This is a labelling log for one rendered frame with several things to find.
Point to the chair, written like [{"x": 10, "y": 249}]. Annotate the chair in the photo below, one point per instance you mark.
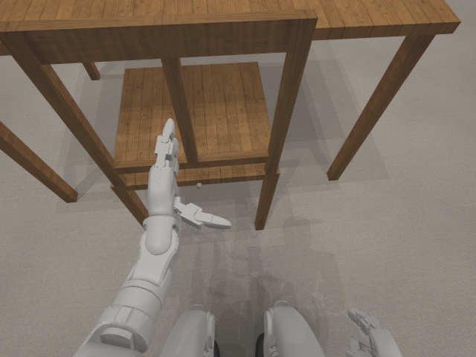
[{"x": 219, "y": 110}]

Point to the right robot shin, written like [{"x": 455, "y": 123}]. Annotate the right robot shin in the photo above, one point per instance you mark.
[{"x": 272, "y": 352}]

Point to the robot left forearm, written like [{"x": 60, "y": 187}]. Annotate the robot left forearm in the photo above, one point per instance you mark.
[{"x": 130, "y": 321}]

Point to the robot left hand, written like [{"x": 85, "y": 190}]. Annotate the robot left hand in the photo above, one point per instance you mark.
[{"x": 162, "y": 186}]

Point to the right robot thigh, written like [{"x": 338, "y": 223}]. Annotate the right robot thigh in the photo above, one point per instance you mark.
[{"x": 286, "y": 329}]

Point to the table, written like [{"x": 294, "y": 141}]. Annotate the table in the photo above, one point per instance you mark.
[{"x": 418, "y": 20}]

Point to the left robot upper arm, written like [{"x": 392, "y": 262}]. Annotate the left robot upper arm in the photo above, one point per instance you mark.
[{"x": 97, "y": 349}]

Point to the robot right hand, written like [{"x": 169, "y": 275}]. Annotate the robot right hand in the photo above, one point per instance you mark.
[{"x": 381, "y": 342}]

